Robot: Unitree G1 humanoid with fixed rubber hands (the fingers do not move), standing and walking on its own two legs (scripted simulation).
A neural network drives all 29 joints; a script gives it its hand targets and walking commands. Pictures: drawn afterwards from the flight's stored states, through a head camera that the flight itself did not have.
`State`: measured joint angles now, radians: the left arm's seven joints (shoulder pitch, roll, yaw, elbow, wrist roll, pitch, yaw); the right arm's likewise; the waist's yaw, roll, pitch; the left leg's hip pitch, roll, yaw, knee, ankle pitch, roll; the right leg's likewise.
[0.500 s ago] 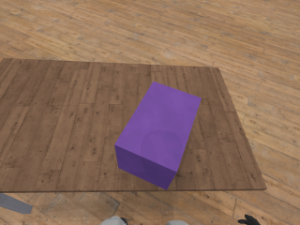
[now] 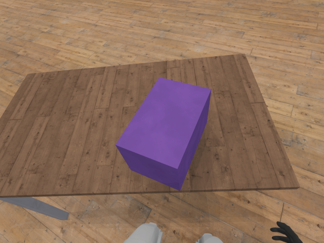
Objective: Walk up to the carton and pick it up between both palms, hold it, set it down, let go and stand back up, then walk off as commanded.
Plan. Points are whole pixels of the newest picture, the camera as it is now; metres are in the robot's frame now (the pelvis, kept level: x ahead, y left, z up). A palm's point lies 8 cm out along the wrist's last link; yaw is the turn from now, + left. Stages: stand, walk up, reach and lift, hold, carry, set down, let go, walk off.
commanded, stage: walk up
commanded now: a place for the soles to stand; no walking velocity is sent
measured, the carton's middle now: (169, 131) +0.44 +0.01 -0.05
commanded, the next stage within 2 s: none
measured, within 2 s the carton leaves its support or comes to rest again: neither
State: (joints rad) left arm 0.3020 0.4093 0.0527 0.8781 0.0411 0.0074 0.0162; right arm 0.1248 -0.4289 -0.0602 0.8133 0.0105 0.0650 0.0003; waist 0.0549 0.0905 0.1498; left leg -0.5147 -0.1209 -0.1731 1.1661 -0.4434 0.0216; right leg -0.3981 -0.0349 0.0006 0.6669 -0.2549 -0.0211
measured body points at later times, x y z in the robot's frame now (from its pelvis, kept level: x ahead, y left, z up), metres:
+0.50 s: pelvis +0.00 +0.01 +0.00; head +0.03 +0.04 +0.45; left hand +0.05 +0.32 -0.14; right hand +0.13 -0.32 -0.09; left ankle -0.03 +0.16 -0.72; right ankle +0.06 -0.13 -0.72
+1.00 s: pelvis +0.01 +0.02 +0.01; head +0.02 +0.01 +0.46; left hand +0.10 +0.34 -0.10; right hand +0.14 -0.29 -0.11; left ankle -0.03 +0.16 -0.72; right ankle +0.06 -0.13 -0.72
